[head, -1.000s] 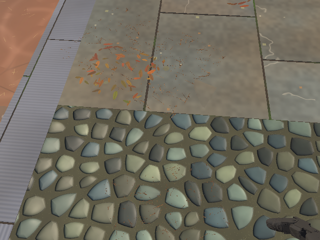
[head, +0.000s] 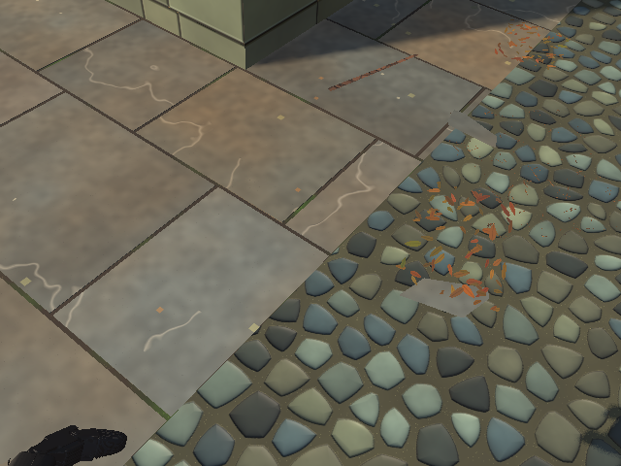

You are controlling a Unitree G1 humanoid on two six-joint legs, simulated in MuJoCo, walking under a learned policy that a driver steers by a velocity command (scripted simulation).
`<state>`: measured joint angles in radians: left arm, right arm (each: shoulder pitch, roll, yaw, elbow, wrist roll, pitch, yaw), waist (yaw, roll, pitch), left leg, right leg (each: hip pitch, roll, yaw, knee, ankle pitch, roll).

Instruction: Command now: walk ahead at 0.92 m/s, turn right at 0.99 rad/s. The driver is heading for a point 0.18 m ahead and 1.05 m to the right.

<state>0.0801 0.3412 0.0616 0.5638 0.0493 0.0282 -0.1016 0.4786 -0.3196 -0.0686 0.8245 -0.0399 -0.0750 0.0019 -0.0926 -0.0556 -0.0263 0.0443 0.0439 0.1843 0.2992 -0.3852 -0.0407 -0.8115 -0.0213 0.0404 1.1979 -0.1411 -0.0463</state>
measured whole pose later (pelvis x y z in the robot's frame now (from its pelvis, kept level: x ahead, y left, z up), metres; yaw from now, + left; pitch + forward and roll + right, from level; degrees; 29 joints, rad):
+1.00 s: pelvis +0.82 -0.38 -0.03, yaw -57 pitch +0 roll +2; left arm -0.05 0.31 0.01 0.60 0.02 -0.02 -0.08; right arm 0.53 -0.27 -0.04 0.90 -0.03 -0.05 -0.01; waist -0.05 -0.03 0.06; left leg 0.26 0.08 0.35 0.49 -0.34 -0.08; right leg -0.63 0.05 -0.14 0.73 -0.13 -0.21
